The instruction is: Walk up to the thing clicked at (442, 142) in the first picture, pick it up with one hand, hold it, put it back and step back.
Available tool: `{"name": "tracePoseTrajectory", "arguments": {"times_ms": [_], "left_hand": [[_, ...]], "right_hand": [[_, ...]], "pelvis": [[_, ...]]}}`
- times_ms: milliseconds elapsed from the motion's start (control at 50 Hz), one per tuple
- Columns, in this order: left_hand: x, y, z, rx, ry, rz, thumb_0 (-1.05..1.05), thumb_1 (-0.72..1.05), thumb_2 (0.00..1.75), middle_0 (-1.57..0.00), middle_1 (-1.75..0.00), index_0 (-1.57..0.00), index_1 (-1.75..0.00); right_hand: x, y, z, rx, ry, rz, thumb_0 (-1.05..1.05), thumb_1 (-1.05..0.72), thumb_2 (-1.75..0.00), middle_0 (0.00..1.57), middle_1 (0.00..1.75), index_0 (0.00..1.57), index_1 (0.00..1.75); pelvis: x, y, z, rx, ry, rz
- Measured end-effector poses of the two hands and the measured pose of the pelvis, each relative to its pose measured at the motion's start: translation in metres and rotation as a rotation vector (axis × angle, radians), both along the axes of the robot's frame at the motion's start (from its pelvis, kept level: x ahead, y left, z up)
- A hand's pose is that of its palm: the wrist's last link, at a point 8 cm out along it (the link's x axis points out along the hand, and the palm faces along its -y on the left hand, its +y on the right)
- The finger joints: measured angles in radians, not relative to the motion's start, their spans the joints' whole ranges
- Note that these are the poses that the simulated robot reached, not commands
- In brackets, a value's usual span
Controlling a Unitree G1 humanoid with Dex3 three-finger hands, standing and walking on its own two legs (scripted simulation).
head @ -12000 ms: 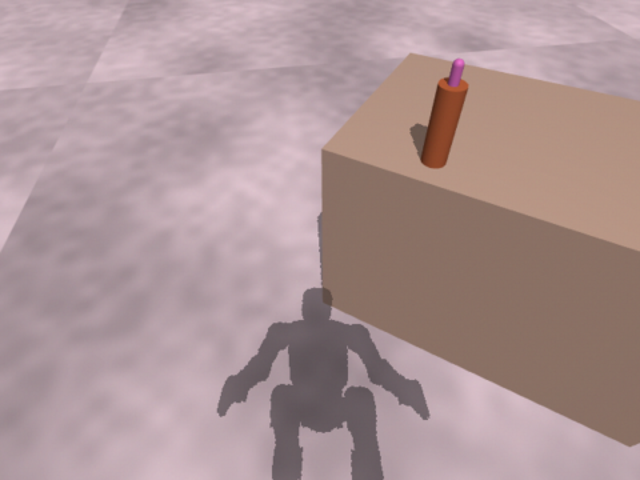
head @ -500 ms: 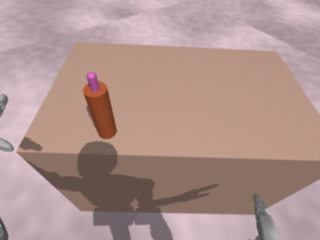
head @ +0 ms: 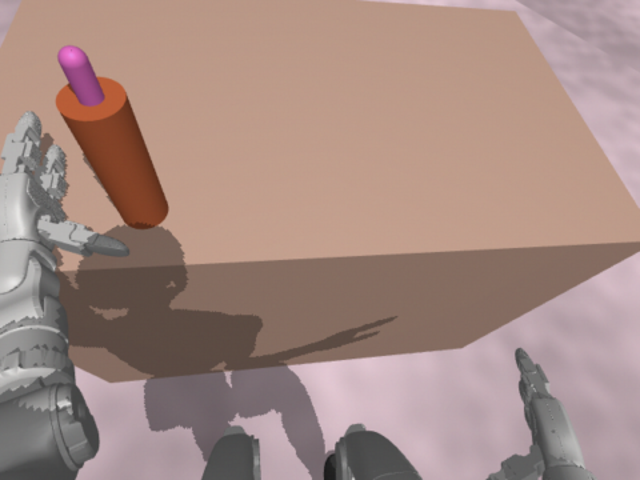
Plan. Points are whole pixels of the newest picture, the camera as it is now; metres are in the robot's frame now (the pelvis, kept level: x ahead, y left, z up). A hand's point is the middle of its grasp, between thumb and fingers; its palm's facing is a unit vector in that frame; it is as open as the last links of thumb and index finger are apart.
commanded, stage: close in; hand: left
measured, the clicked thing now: (116, 149) +0.46 +0.21 +0.11
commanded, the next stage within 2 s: rest palm in 0.34 s
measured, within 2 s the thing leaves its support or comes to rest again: leaves its support in 1.86 s
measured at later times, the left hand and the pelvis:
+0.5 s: hand (125, 193) +0.44 +0.21 +0.06, palm faces +0.12 -0.99 +0.05, open 17.6 cm; pelvis +0.01 -0.01 +0.00, yaw +1 degrees
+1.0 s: hand (125, 185) +0.45 +0.21 +0.07, palm faces +0.17 -0.99 +0.03, open 14.6 cm; pelvis +0.00 -0.01 +0.00, yaw +0 degrees
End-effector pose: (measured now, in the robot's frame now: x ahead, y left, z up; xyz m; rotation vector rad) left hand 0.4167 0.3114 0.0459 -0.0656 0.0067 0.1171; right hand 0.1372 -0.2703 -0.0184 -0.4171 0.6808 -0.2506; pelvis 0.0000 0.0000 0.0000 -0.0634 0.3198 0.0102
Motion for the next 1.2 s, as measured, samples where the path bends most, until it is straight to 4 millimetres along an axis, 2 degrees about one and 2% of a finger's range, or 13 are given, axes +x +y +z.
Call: {"name": "tracePoseTrajectory", "arguments": {"times_ms": [100, 220, 320, 420, 560, 660, 780, 880, 980, 1080, 1200], "left_hand": [[0.006, -0.017, 0.016, 0.024, -0.006, -0.007, -0.01, -0.49, 0.06, -0.04, -0.04, -0.05, -0.04], [-0.005, -0.025, 0.021, 0.014, 0.014, 0.029, -0.01, -0.49, 0.05, -0.03, -0.03, -0.05, -0.02], [-0.013, -0.028, 0.014, 0.019, 0.016, 0.048, -0.01, -0.49, 0.05, -0.02, -0.03, -0.04, -0.01], [-0.012, -0.041, 0.01, 0.017, 0.013, 0.011, -0.01, -0.51, 0.05, -0.02, -0.02, -0.04, -0.01], [0.002, -0.055, 0.02, 0.024, -0.015, 0.008, -0.01, -0.55, 0.03, -0.04, -0.01, -0.04, 0.0], [0.0, -0.06, 0.021, 0.035, 0.002, 0.019, -0.01, -0.58, 0.01, -0.08, -0.01, -0.07, -0.01], [-0.01, -0.057, 0.019, 0.03, 0.002, 0.042, -0.01, -0.57, 0.04, -0.24, -0.12, -0.24, -0.11], [-0.006, -0.056, 0.02, 0.045, 0.001, 0.039, -0.01, -0.53, 0.1, -0.4, -0.24, -0.41, -0.23], [0.001, -0.051, 0.021, 0.04, 0.001, 0.046, -0.01, -0.5, 0.14, -0.52, -0.34, -0.54, -0.32], [0.008, -0.051, 0.026, 0.044, -0.014, 0.039, -0.01, -0.45, 0.24, -0.66, -0.46, -0.67, -0.45], [0.017, -0.058, 0.031, 0.051, 0.006, 0.017, -0.01, -0.32, 0.41, -0.86, -0.66, -0.88, -0.65]], "right_hand": [[0.002, 0.007, -0.007, 0.059, -0.016, -0.013, -0.01, 0.54, -0.05, 0.06, 0.05, 0.06, 0.05], [0.013, 0.019, -0.01, 0.138, -0.056, 0.002, -0.01, 0.54, -0.05, 0.06, 0.05, 0.06, 0.05], [0.019, 0.015, -0.001, 0.126, -0.08, 0.031, -0.01, 0.54, -0.05, 0.06, 0.05, 0.06, 0.05], [0.015, 0.009, 0.007, 0.089, -0.062, 0.045, -0.01, 0.54, -0.05, 0.06, 0.05, 0.06, 0.05], [0.006, 0.003, 0.002, 0.085, -0.031, 0.001, -0.01, 0.53, -0.06, 0.06, 0.05, 0.06, 0.05], [0.006, 0.006, -0.002, 0.122, -0.033, -0.025, -0.01, 0.52, -0.06, 0.06, 0.05, 0.06, 0.05], [0.015, 0.014, 0.0, 0.147, -0.051, -0.006, -0.01, 0.51, -0.06, 0.06, 0.05, 0.06, 0.05], [0.02, 0.011, 0.007, 0.124, -0.064, 0.013, -0.01, 0.51, -0.06, 0.06, 0.05, 0.06, 0.05], [0.01, 0.004, 0.01, 0.097, -0.049, 0.003, -0.01, 0.5, -0.06, 0.06, 0.05, 0.06, 0.05], [-0.002, 0.004, 0.003, 0.101, -0.012, -0.019, -0.01, 0.5, -0.06, 0.06, 0.05, 0.06, 0.05], [0.001, 0.006, 0.0, 0.113, -0.029, -0.03, -0.01, 0.5, -0.06, 0.06, 0.05, 0.06, 0.05]], "pelvis": [[0.006, 0.001, 0.0, 0.005, 0.001, -0.011], [0.01, -0.001, 0.0, 0.018, -0.02, -0.015], [0.007, -0.005, -0.001, 0.029, -0.028, -0.008], [0.005, -0.008, 0.001, 0.028, -0.033, 0.003], [0.006, -0.007, 0.001, 0.023, -0.035, -0.001], [0.01, -0.003, 0.002, 0.026, -0.037, -0.014], [0.01, -0.004, 0.003, 0.032, -0.046, -0.012], [0.006, -0.005, 0.002, 0.033, -0.048, -0.004], [0.003, -0.006, 0.002, 0.031, -0.045, -0.004], [0.001, -0.006, 0.001, 0.027, -0.04, -0.007], [-0.001, -0.002, 0.001, 0.026, -0.035, -0.014]]}}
